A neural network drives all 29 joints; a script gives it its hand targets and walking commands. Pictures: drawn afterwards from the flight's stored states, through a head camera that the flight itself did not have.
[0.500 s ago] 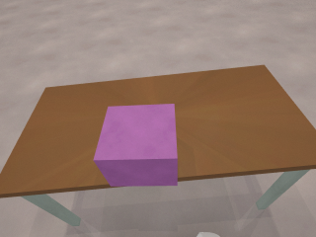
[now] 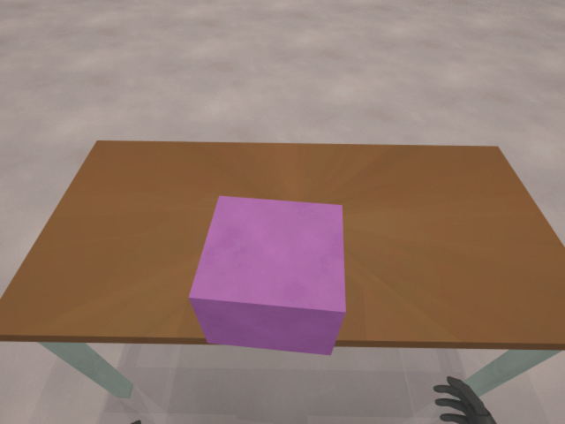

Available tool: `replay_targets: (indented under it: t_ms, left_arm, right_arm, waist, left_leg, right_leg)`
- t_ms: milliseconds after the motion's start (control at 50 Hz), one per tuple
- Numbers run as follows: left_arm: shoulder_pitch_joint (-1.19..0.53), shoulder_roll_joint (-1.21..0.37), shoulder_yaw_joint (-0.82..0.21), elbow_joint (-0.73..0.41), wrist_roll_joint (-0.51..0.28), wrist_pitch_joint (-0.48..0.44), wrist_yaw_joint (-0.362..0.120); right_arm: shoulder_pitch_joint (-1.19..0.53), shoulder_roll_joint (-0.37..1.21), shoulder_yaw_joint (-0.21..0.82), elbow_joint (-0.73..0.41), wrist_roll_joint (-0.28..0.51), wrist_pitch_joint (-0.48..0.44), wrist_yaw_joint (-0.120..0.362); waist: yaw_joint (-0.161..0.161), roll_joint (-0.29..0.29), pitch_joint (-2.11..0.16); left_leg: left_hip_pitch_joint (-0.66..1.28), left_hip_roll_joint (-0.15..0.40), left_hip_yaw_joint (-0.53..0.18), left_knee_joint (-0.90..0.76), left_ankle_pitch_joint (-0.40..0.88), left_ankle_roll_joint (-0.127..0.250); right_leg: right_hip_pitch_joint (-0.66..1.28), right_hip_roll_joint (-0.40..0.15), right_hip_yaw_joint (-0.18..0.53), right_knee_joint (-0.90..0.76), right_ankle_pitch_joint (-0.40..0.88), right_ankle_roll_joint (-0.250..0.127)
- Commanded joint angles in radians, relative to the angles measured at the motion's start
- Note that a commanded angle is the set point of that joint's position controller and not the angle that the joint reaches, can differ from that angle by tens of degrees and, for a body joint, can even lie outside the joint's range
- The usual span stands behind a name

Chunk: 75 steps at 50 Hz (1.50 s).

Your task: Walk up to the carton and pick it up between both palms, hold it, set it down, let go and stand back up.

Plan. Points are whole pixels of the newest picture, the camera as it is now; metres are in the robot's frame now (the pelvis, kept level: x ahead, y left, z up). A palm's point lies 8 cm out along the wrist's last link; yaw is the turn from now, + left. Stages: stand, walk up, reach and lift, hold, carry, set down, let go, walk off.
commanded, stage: walk up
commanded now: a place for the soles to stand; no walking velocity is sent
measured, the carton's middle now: (274, 274) +0.37 +0.04 -0.06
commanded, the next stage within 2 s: none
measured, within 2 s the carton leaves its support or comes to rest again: neither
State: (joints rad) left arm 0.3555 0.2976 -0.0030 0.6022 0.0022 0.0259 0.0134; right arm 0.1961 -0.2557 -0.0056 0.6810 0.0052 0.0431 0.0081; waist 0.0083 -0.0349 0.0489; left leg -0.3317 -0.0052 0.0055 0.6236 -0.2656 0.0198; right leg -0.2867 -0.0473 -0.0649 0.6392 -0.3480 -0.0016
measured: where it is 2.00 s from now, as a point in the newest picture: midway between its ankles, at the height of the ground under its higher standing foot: outside the picture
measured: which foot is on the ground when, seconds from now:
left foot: down 0.00-1.00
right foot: down 0.00-0.70, up 0.72-0.94, down 0.96-1.00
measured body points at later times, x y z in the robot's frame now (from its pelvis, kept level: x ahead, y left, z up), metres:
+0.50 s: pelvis +0.01 +0.00 +0.01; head +0.02 +0.00 +0.46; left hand +0.10 +0.27 -0.10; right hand +0.11 -0.27 -0.11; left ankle +0.04 +0.11 -0.73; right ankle +0.01 -0.13 -0.73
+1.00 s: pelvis -0.02 +0.02 +0.00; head +0.00 +0.01 +0.45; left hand +0.06 +0.30 -0.10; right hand +0.11 -0.24 -0.12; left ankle +0.04 +0.11 -0.73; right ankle -0.01 -0.09 -0.73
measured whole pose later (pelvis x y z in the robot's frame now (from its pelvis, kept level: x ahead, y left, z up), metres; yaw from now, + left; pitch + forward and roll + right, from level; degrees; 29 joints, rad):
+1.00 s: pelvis -0.02 +0.02 +0.00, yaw +2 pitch -2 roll -1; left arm 0.36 0.27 0.02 0.65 0.01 0.00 0.03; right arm 0.22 -0.28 -0.01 0.69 -0.02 0.09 0.02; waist -0.01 0.04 0.07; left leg -0.35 -0.04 -0.01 0.61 -0.22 0.05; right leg -0.23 0.03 -0.02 0.58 -0.29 -0.01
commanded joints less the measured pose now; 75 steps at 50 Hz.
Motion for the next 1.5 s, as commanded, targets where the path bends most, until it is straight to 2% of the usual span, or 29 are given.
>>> replay_targets:
  t_ms: [0,80,240,460,480,500,540,580,640,660,680,700,740,800,820,860,920,940,960,980,1000,1020,1040,1080,1160,1180,1240,1380,1480]
  left_arm:
    - [0.059,0.124,0.052,-0.064,0.013,-0.041,0.007]
    - [0.004,0.128,0.057,-0.066,0.008,-0.044,-0.002]
    - [-0.009,0.149,0.064,-0.066,0.009,-0.054,-0.010]
    - [0.005,0.148,0.052,-0.061,0.007,-0.050,-0.008]
    - [0.039,0.185,0.076,-0.051,0.021,-0.051,0.008]
    - [0.057,0.213,0.083,-0.042,0.025,-0.050,0.017]
    - [0.046,0.240,0.095,-0.043,0.026,-0.040,0.028]
    - [0.018,0.237,0.095,-0.047,0.025,-0.032,0.030]
    - [-0.014,0.216,0.087,-0.053,0.021,-0.022,0.028]
    - [-0.019,0.190,0.078,-0.056,0.015,-0.019,0.026]
    - [-0.012,0.152,0.069,-0.055,0.006,-0.015,0.026]
    - [-0.004,0.126,0.065,-0.052,-0.003,-0.007,0.031]
    - [0.003,0.110,0.067,-0.045,-0.002,0.001,0.041]
    - [0.039,0.117,0.072,-0.024,-0.007,-0.012,0.050]
    - [0.047,0.107,0.067,-0.022,-0.005,-0.020,0.043]
    - [0.057,0.098,0.066,-0.022,-0.004,-0.032,0.032]
    - [0.095,0.085,0.070,-0.019,0.007,-0.044,0.019]
    - [0.099,0.103,0.073,-0.020,0.017,-0.047,0.021]
    - [0.099,0.143,0.083,-0.023,0.030,-0.049,0.023]
    - [0.056,0.193,0.095,-0.034,0.033,-0.047,0.028]
    - [-0.013,0.219,0.108,-0.031,0.022,-0.041,0.028]
    - [-0.061,0.182,0.094,-0.038,0.025,-0.043,0.025]
    - [-0.085,0.145,0.078,-0.046,0.024,-0.050,0.019]
    - [-0.055,0.133,0.062,-0.048,0.014,-0.059,0.010]
    - [0.017,0.118,0.055,-0.025,-0.011,-0.056,-0.015]
    - [0.038,0.098,0.051,-0.024,-0.009,-0.056,-0.015]
    - [0.005,0.122,0.054,-0.029,0.004,-0.056,-0.012]
    - [0.006,0.108,0.046,-0.029,0.005,-0.043,-0.013]
    - [0.008,0.112,0.045,-0.018,0.006,-0.047,-0.011]
  right_arm:
    - [-0.027,-0.169,-0.039,-0.073,0.004,-0.017,0.004]
    - [-0.020,-0.166,-0.048,-0.079,0.001,-0.016,0.016]
    - [0.018,-0.168,-0.054,-0.072,-0.018,-0.035,0.026]
    - [0.054,-0.180,-0.045,-0.056,-0.009,-0.044,0.020]
    - [0.034,-0.219,-0.055,-0.071,-0.023,-0.031,0.030]
    - [0.036,-0.209,-0.054,-0.079,-0.030,-0.023,0.036]
    - [0.052,-0.182,-0.052,-0.090,-0.035,-0.013,0.043]
    - [0.062,-0.176,-0.056,-0.099,-0.038,-0.010,0.045]
    - [0.080,-0.201,-0.068,-0.109,-0.034,-0.014,0.049]
    - [0.075,-0.227,-0.076,-0.111,-0.031,-0.014,0.048]
    - [0.075,-0.262,-0.090,-0.106,-0.025,-0.011,0.045]
    - [0.068,-0.267,-0.093,-0.101,-0.014,-0.004,0.039]
    - [0.065,-0.242,-0.088,-0.104,-0.025,0.007,0.027]
    - [0.038,-0.209,-0.077,-0.114,-0.046,0.019,0.013]
    - [0.042,-0.189,-0.068,-0.106,-0.049,0.017,0.008]
    - [0.015,-0.181,-0.059,-0.099,-0.046,0.020,0.003]
    - [-0.025,-0.182,-0.048,-0.078,-0.023,0.026,0.002]
    - [-0.009,-0.171,-0.043,-0.070,-0.016,0.025,0.005]
    - [0.016,-0.147,-0.037,-0.075,-0.010,0.022,0.008]
    - [0.033,-0.118,-0.032,-0.084,-0.010,0.024,0.011]
    - [0.033,-0.138,-0.050,-0.065,-0.030,0.027,0.007]
    - [0.064,-0.147,-0.055,-0.055,-0.039,0.022,0.014]
    - [0.069,-0.154,-0.055,-0.052,-0.034,0.009,0.020]
    - [0.051,-0.155,-0.052,-0.047,-0.026,-0.020,0.021]
    - [0.053,-0.147,-0.040,-0.043,-0.025,-0.054,0.004]
    - [0.048,-0.161,-0.042,-0.031,-0.017,-0.056,0.002]
    - [0.079,-0.139,-0.031,-0.021,-0.012,-0.055,-0.001]
    - [0.066,-0.162,-0.032,-0.037,-0.008,-0.053,-0.005]
    - [0.070,-0.162,-0.033,-0.046,-0.008,-0.055,-0.005]
  waist:
    - [0.001,0.165,-0.066]
    - [-0.019,0.095,-0.008]
    - [-0.025,-0.018,-0.023]
    - [-0.011,0.051,-0.078]
    - [-0.002,0.071,-0.048]
    - [-0.002,0.053,-0.069]
    - [-0.006,0.006,-0.056]
    - [-0.013,-0.031,-0.041]
    - [-0.028,-0.009,-0.057]
    - [-0.036,0.049,-0.068]
    - [-0.051,0.134,-0.077]
    - [-0.054,0.181,-0.063]
    - [-0.069,0.211,-0.018]
    - [-0.061,0.177,-0.024]
    - [-0.052,0.136,-0.077]
    - [-0.035,0.113,-0.120]
    - [0.008,0.111,-0.120]
    - [0.011,0.094,-0.105]
    - [0.011,0.025,-0.084]
    - [-0.005,-0.067,-0.017]
    - [-0.022,-0.077,0.058]
    - [-0.053,-0.079,0.086]
    - [-0.061,-0.071,0.093]
    - [-0.046,-0.041,0.077]
    - [-0.010,-0.028,-0.059]
    - [0.006,-0.016,-0.073]
    - [-0.015,-0.017,-0.083]
    - [0.001,0.089,-0.006]
    - [-0.002,0.075,-0.028]
  left_leg:
    - [-0.021,0.132,-0.179,-0.180,0.078,0.084]
    - [-0.017,0.102,-0.179,-0.210,-0.134,0.051]
    - [0.036,0.065,-0.150,-0.150,-0.082,0.033]
    - [0.038,0.082,-0.168,-0.144,0.158,0.045]
    - [0.007,0.059,-0.140,-0.075,0.253,0.052]
    - [0.002,0.042,-0.118,-0.018,0.281,0.043]
    - [-0.014,0.019,-0.079,0.040,0.200,0.022]
    - [0.008,0.023,-0.077,0.055,0.159,0.020]
    - [0.072,0.051,-0.140,-0.027,0.250,0.047]
    - [0.080,0.089,-0.209,-0.092,0.280,0.074]
    - [0.061,0.151,-0.310,-0.191,0.270,0.127]
    - [0.052,0.194,-0.370,-0.253,0.218,0.173]
    - [0.065,0.227,-0.396,-0.282,0.193,0.220]
    - [0.140,0.206,-0.327,-0.223,0.392,0.233]
    - [0.177,0.196,-0.321,-0.207,0.371,0.222]
    - [0.178,0.178,-0.287,-0.192,0.278,0.188]
    - [0.059,0.148,-0.243,-0.167,0.061,0.106]
    - [-0.007,0.135,-0.236,-0.173,-0.042,0.069]
    - [-0.098,0.098,-0.194,-0.131,-0.154,0.016]
    - [-0.140,0.003,-0.080,0.008,-0.195,-0.040]
    - [-0.002,0.026,-0.059,0.149,-0.182,-0.031]
    - [0.077,0.038,-0.077,0.132,-0.151,-0.018]
    - [0.084,0.037,-0.084,0.040,-0.101,-0.012]
    - [0.112,0.042,-0.101,-0.119,0.053,-0.003]
    - [0.168,0.097,-0.195,-0.191,0.071,0.021]
    - [0.144,0.096,-0.180,-0.179,0.054,0.023]
    - [0.113,0.069,-0.131,-0.169,0.075,0.004]
    - [0.038,0.093,-0.151,-0.211,0.011,0.020]
    - [0.057,0.096,-0.147,-0.211,0.024,0.024]
  right_leg:
    - [0.066,-0.032,0.074,-0.116,0.086,-0.018]
    - [-0.031,-0.058,0.091,-0.176,-0.046,-0.028]
    - [-0.073,-0.114,0.144,-0.264,-0.134,-0.055]
    - [0.045,-0.095,0.072,-0.170,0.095,-0.042]
    - [0.055,-0.125,0.101,-0.165,0.181,-0.061]
    - [0.079,-0.168,0.134,-0.175,0.226,-0.084]
    - [0.072,-0.246,0.182,-0.198,0.271,-0.136]
    - [0.041,-0.272,0.174,-0.196,0.309,-0.157]
    - [-0.012,-0.189,0.082,-0.122,0.189,-0.107]
    - [-0.020,-0.117,0.035,-0.043,0.125,-0.073]
    - [-0.014,-0.015,-0.017,0.097,0.022,-0.035]
    - [-0.028,0.049,-0.025,0.152,-0.133,-0.015]
    - [-0.114,0.051,0.034,0.289,-0.297,-0.011]
    - [-0.153,0.048,0.072,0.319,-0.269,-0.003]
    - [-0.129,0.041,0.088,0.252,-0.253,0.004]
    - [-0.060,0.039,0.083,0.099,-0.155,0.010]
    - [0.133,0.048,0.072,-0.193,0.106,-0.001]
    - [0.180,0.023,0.111,-0.231,0.115,-0.018]
    - [0.185,-0.080,0.264,-0.271,-0.024,-0.064]
    - [0.077,-0.229,0.485,-0.366,-0.233,-0.136]
    - [-0.154,-0.308,0.497,-0.399,-0.304,-0.216]
    - [-0.234,-0.279,0.457,-0.391,-0.266,-0.209]
    - [-0.215,-0.219,0.388,-0.369,-0.173,-0.167]
    - [-0.161,-0.136,0.295,-0.319,0.005,-0.092]
    - [-0.045,-0.036,0.182,-0.223,0.049,-0.024]
    - [-0.003,-0.028,0.176,-0.232,0.082,-0.023]
    - [0.042,-0.051,0.188,-0.214,0.135,-0.037]
    - [0.013,-0.027,0.172,-0.183,0.102,-0.028]
    - [0.022,-0.025,0.175,-0.180,0.127,-0.024]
